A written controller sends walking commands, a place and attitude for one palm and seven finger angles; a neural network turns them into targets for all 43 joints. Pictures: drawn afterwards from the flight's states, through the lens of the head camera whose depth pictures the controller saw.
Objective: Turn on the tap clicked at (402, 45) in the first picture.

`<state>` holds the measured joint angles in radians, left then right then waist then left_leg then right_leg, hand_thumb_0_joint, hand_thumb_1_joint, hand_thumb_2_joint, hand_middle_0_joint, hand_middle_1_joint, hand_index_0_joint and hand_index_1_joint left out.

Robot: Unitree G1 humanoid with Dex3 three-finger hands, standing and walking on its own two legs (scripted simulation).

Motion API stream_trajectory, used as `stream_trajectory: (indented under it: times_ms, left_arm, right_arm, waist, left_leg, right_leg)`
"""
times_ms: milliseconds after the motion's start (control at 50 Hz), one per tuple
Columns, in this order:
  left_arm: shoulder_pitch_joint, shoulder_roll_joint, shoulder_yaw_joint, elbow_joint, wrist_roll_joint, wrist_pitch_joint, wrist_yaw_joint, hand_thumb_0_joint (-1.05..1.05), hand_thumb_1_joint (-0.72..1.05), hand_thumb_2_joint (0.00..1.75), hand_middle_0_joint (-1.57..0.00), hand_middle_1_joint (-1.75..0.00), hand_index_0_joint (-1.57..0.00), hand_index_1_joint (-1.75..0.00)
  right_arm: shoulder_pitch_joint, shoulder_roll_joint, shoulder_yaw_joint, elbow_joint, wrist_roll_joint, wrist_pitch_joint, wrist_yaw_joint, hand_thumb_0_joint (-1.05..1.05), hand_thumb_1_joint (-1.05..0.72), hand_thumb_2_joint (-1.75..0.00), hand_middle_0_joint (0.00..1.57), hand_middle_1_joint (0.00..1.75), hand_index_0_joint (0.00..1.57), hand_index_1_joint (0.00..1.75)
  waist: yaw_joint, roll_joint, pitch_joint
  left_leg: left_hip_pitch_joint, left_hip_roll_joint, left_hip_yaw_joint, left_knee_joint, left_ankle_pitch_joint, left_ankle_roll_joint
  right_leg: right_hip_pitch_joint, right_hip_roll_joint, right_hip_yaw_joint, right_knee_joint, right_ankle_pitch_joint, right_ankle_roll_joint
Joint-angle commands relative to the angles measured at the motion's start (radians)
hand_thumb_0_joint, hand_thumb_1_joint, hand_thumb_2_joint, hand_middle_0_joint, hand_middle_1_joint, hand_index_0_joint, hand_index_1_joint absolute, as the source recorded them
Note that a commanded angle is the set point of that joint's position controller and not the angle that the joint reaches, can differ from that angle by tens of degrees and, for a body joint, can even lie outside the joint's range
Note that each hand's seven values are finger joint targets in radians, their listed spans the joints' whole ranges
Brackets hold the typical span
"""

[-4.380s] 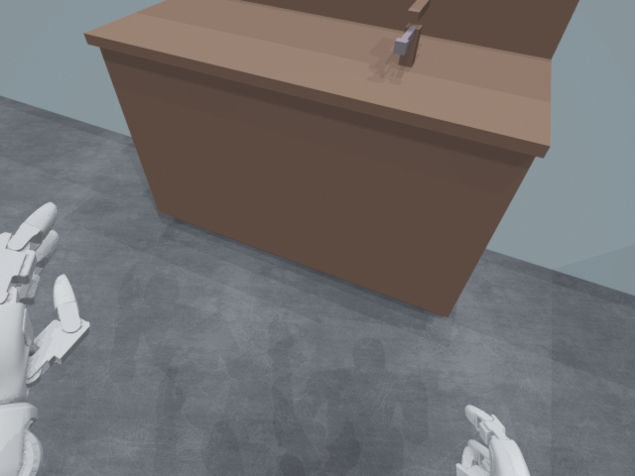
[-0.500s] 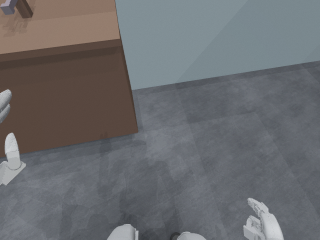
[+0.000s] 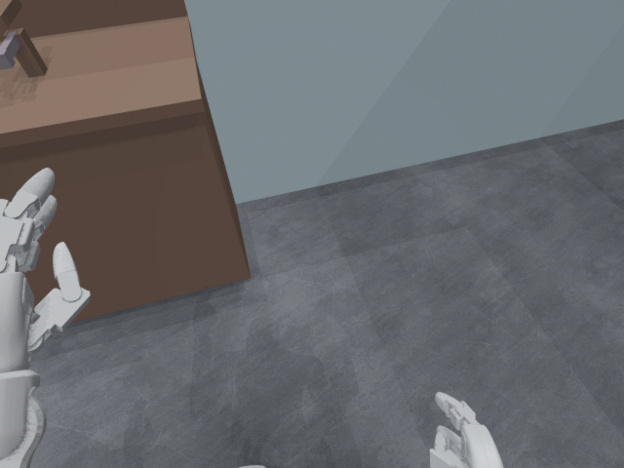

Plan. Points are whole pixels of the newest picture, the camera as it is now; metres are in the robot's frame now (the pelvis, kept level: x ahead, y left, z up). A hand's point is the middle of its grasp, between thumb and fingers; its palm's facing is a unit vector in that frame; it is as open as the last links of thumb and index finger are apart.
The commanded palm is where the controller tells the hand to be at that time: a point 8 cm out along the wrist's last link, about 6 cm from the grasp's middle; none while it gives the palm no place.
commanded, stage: take the last steps up to it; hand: left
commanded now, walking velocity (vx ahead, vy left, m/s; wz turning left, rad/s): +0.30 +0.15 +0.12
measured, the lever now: (2, 59) +0.80 +0.69 +0.15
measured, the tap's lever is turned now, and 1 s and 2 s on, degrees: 0 0 0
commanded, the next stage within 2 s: none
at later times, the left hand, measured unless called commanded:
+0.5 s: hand (6, 294) +0.23 +0.30 +0.18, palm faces +0.48 -0.80 -0.37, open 7.4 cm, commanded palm +0.18 +0.34 +0.19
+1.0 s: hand (9, 224) +0.33 +0.36 +0.18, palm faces +0.42 -0.80 -0.43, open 7.4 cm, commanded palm +0.26 +0.41 +0.19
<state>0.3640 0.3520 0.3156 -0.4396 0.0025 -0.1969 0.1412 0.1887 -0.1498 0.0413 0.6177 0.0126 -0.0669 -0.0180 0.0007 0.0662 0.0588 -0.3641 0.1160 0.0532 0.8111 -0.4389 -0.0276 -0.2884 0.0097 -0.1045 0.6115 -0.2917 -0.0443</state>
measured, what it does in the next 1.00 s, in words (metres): walks ahead: left foot, then right foot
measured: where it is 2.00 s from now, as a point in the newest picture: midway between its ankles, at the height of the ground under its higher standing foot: (236, 429)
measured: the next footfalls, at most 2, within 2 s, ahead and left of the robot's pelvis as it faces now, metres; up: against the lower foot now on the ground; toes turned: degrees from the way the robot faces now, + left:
left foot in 0.40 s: +0.08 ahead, +0.16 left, +0.00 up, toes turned +10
right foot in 0.68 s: +0.13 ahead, -0.04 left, +0.00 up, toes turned -7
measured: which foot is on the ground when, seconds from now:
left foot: up 0.00-0.38, down 0.40-0.70, up 0.72-1.00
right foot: down 0.00-0.42, up 0.44-0.66, down 0.68-1.00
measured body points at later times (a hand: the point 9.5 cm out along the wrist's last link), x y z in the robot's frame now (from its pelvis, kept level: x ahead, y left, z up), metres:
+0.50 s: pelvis +0.03 +0.05 +0.01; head +0.02 +0.06 +0.46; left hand +0.20 +0.34 +0.20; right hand +0.20 -0.19 -0.07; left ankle +0.04 +0.15 -0.72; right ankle +0.01 -0.07 -0.69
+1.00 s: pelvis +0.13 +0.12 +0.01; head +0.17 +0.13 +0.46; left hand +0.30 +0.40 +0.20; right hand +0.29 -0.14 -0.09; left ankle +0.18 +0.28 -0.71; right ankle +0.09 -0.03 -0.72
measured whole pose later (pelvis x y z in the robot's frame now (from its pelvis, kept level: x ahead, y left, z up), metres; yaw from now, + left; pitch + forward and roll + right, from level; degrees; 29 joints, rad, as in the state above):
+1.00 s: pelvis +0.13 +0.12 +0.01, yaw +4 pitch +0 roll +1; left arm 0.49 0.35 0.35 -0.56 0.00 -0.26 0.15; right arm 0.22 -0.27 -0.05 0.64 0.00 -0.05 -0.05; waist 0.01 -0.04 0.10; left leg -0.40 0.10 0.12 0.62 -0.25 0.00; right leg -0.17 -0.16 -0.15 0.54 -0.35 0.06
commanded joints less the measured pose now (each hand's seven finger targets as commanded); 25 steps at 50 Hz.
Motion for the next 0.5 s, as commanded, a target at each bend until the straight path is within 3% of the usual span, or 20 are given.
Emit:
stream_trajectory:
  times_ms: [0,40,60,100,200,260,300,340,360,380,400,420,440,460,480]
  left_arm:
    - [0.106,0.236,0.217,-0.174,-0.030,-0.058,0.028,0.00,0.90,0.90,-0.20,-0.30,-0.20,-0.30]
    - [0.185,0.219,0.217,-0.209,-0.033,-0.082,0.026,0.00,0.90,0.90,-0.20,-0.30,-0.20,-0.30]
    - [0.192,0.222,0.226,-0.219,-0.031,-0.093,0.029,0.00,0.90,0.90,-0.20,-0.30,-0.20,-0.30]
    - [0.178,0.221,0.219,-0.235,-0.030,-0.106,0.032,0.00,0.90,0.90,-0.20,-0.30,-0.20,-0.30]
    - [0.126,0.203,0.179,-0.275,-0.023,-0.108,0.044,0.00,0.90,0.90,-0.20,-0.30,-0.20,-0.30]
    - [0.108,0.192,0.167,-0.239,-0.015,-0.098,0.052,0.00,0.90,0.90,-0.20,-0.30,-0.20,-0.30]
    - [0.078,0.179,0.150,-0.230,-0.015,-0.095,0.054,0.00,0.90,0.90,-0.20,-0.30,-0.20,-0.30]
    - [0.034,0.174,0.136,-0.242,-0.011,-0.099,0.053,0.00,0.90,0.90,-0.20,-0.30,-0.20,-0.30]
    - [0.006,0.172,0.131,-0.266,-0.012,-0.105,0.051,0.00,0.90,0.90,-0.20,-0.30,-0.20,-0.30]
    - [-0.005,0.164,0.131,-0.273,-0.012,-0.111,0.049,0.00,0.90,0.90,-0.20,-0.30,-0.20,-0.30]
    - [-0.011,0.154,0.118,-0.307,-0.008,-0.119,0.047,0.00,0.90,0.90,-0.20,-0.30,-0.20,-0.30]
    - [-0.009,0.185,0.130,-0.264,0.006,-0.123,0.046,0.00,0.90,0.90,-0.20,-0.30,-0.20,-0.30]
    - [-0.022,0.198,0.137,-0.234,0.012,-0.119,0.039,0.00,0.90,0.90,-0.20,-0.30,-0.20,-0.30]
    - [-0.039,0.185,0.133,-0.230,0.009,-0.114,0.036,0.00,0.90,0.90,-0.20,-0.30,-0.20,-0.30]
    - [-0.043,0.168,0.122,-0.243,0.004,-0.114,0.033,0.00,0.90,0.90,-0.20,-0.30,-0.20,-0.30]
  right_arm:
    - [-0.113,-0.158,-0.082,-0.153,-0.001,-0.006,-0.022,0.00,-0.90,-0.90,0.20,0.30,0.20,0.30]
    - [-0.104,-0.138,-0.068,-0.144,-0.005,0.009,-0.021,0.00,-0.90,-0.90,0.20,0.30,0.20,0.30]
    - [-0.097,-0.138,-0.069,-0.139,-0.007,0.010,-0.020,0.00,-0.90,-0.90,0.20,0.30,0.20,0.30]
    - [-0.096,-0.148,-0.083,-0.139,-0.003,0.002,-0.026,0.00,-0.90,-0.90,0.20,0.30,0.20,0.30]
    - [-0.065,-0.162,-0.110,-0.142,-0.008,-0.035,-0.039,0.00,-0.90,-0.90,0.20,0.30,0.20,0.30]
    - [-0.039,-0.165,-0.115,-0.135,-0.015,-0.044,-0.044,0.00,-0.90,-0.90,0.20,0.30,0.20,0.30]
    - [-0.030,-0.167,-0.119,-0.133,-0.013,-0.045,-0.048,0.00,-0.90,-0.90,0.20,0.30,0.20,0.30]
    - [-0.021,-0.167,-0.121,-0.135,-0.013,-0.045,-0.054,0.00,-0.90,-0.90,0.20,0.30,0.20,0.30]
    - [-0.011,-0.178,-0.124,-0.139,-0.011,-0.047,-0.059,0.00,-0.90,-0.90,0.20,0.30,0.20,0.30]
    - [-0.010,-0.193,-0.125,-0.144,-0.011,-0.048,-0.061,0.00,-0.90,-0.90,0.20,0.30,0.20,0.30]
    - [-0.026,-0.200,-0.126,-0.157,-0.002,-0.052,-0.057,0.00,-0.90,-0.90,0.20,0.30,0.20,0.30]
    - [-0.031,-0.174,-0.112,-0.139,-0.006,-0.057,-0.055,0.00,-0.90,-0.90,0.20,0.30,0.20,0.30]
    - [-0.049,-0.166,-0.106,-0.126,-0.012,-0.062,-0.052,0.00,-0.90,-0.90,0.20,0.30,0.20,0.30]
    - [-0.048,-0.166,-0.105,-0.122,-0.013,-0.065,-0.046,0.00,-0.90,-0.90,0.20,0.30,0.20,0.30]
    - [-0.050,-0.169,-0.108,-0.119,-0.008,-0.070,-0.042,0.00,-0.90,-0.90,0.20,0.30,0.20,0.30]
  waist:
    - [0.006,-0.172,-0.116]
    - [-0.003,-0.151,-0.138]
    - [-0.007,-0.159,-0.164]
    - [-0.010,-0.176,-0.180]
    - [0.006,-0.176,-0.172]
    - [0.013,-0.196,-0.152]
    - [0.001,-0.188,-0.137]
    - [-0.007,-0.161,-0.116]
    - [-0.017,-0.074,-0.118]
    - [-0.024,0.068,-0.106]
    - [-0.013,0.254,-0.105]
    - [-0.019,0.238,-0.079]
    - [-0.015,0.225,-0.033]
    - [-0.016,0.186,-0.004]
    - [-0.008,0.166,-0.005]
  left_leg:
    - [-0.276,-0.031,-0.077,0.305,0.035,0.006]
    - [-0.286,-0.024,-0.059,0.263,0.096,-0.003]
    - [-0.280,-0.025,-0.045,0.223,0.109,-0.004]
    - [-0.250,-0.021,-0.028,0.128,0.102,0.002]
    - [-0.124,-0.040,0.029,-0.090,0.085,0.030]
    - [-0.048,-0.064,0.067,-0.173,0.095,0.040]
    - [0.043,-0.074,0.079,-0.258,0.120,0.042]
    - [0.142,-0.077,0.091,-0.357,0.121,0.051]
    - [0.209,-0.059,0.055,-0.406,0.106,0.067]
    - [0.265,0.035,-0.095,-0.476,0.081,0.121]
    - [0.371,0.186,-0.292,-0.509,0.175,0.184]
    - [0.290,0.248,-0.397,-0.578,0.153,0.247]
    - [0.190,0.254,-0.389,-0.600,0.064,0.266]
    - [0.128,0.232,-0.344,-0.590,0.050,0.263]
    - [0.124,0.196,-0.259,-0.564,0.080,0.244]
  right_leg:
    - [0.158,-0.359,0.496,-0.387,-0.159,-0.138]
    - [0.209,-0.327,0.350,-0.364,0.049,-0.126]
    - [0.237,-0.315,0.305,-0.351,0.125,-0.119]
    - [0.267,-0.321,0.270,-0.343,0.176,-0.113]
    - [0.226,-0.348,0.296,-0.353,0.067,-0.122]
    - [0.181,-0.335,0.281,-0.344,-0.026,-0.114]
    - [0.127,-0.320,0.256,-0.321,-0.105,-0.090]
    - [0.071,-0.274,0.211,-0.250,-0.138,-0.057]
    - [0.018,-0.230,0.175,-0.155,-0.134,-0.029]
    - [-0.085,-0.142,0.105,0.005,-0.137,0.011]
    - [-0.246,-0.054,-0.017,0.220,-0.219,0.052]
    - [-0.283,-0.051,0.006,0.396,-0.307,0.049]
    - [-0.288,-0.090,0.043,0.466,-0.283,0.048]
    - [-0.269,-0.106,0.048,0.451,-0.250,0.051]
    - [-0.244,-0.107,0.027,0.397,-0.226,0.057]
